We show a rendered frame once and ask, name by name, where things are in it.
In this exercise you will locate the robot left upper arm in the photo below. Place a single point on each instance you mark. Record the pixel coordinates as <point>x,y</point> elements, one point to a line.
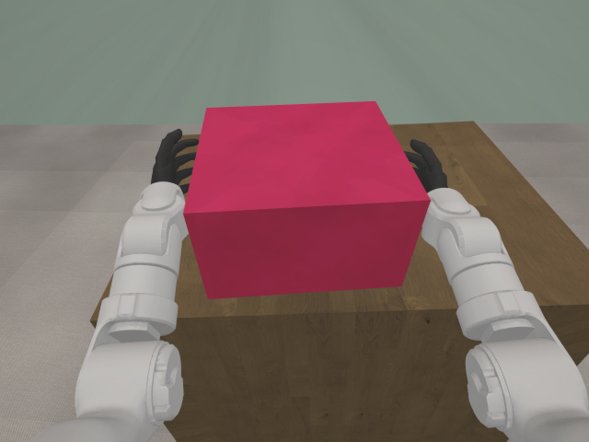
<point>126,391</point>

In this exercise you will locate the robot right hand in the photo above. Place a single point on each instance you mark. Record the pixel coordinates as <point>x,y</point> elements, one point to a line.
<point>429,169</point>

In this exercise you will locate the robot right forearm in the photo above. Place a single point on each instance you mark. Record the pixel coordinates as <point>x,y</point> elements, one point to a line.
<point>492,303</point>

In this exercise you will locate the carton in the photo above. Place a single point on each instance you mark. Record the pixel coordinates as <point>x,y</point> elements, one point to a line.
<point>302,198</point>

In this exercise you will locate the robot right upper arm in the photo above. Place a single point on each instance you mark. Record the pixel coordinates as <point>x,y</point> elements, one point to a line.
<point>527,389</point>

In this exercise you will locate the robot left forearm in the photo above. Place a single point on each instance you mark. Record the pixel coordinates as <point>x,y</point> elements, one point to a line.
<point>141,305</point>

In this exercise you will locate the pedestal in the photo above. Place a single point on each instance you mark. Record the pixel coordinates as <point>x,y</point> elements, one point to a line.
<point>379,364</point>

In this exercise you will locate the robot left hand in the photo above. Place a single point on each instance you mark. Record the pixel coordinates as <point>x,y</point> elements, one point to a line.
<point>167,164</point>

